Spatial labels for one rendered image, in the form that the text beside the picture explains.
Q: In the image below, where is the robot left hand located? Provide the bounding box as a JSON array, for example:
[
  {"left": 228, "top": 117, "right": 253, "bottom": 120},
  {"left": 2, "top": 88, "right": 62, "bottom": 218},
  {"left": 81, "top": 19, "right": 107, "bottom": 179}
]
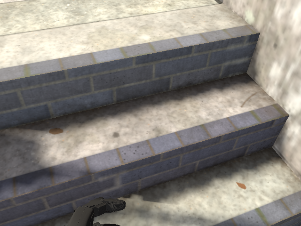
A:
[{"left": 67, "top": 197, "right": 126, "bottom": 226}]

